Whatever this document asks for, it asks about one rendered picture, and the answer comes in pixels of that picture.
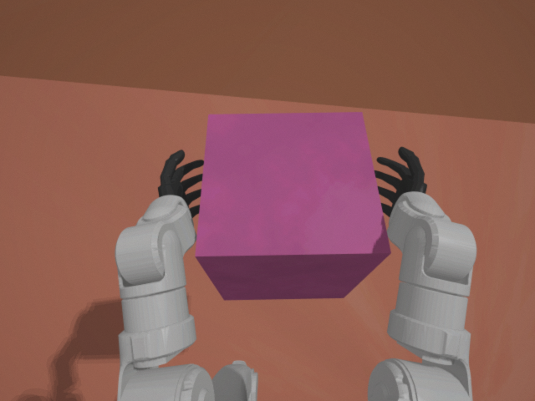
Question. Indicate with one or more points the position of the robot left upper arm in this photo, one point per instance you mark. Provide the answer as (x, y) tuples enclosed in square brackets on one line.
[(188, 382)]

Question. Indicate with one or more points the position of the robot left forearm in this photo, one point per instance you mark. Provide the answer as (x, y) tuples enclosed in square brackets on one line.
[(149, 259)]

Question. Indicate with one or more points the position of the robot right forearm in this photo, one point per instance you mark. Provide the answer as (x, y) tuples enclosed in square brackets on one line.
[(435, 273)]

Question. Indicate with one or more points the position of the carton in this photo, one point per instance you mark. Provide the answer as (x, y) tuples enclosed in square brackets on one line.
[(290, 207)]

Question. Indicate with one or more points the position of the robot right upper arm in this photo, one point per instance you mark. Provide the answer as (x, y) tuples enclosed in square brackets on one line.
[(401, 380)]

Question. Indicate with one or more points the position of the right robot hand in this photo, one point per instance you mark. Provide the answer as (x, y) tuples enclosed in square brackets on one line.
[(412, 177)]

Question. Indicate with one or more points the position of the left robot thigh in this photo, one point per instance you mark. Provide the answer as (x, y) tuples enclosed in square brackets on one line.
[(235, 382)]

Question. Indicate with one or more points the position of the left robot hand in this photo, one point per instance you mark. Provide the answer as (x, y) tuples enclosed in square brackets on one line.
[(170, 180)]

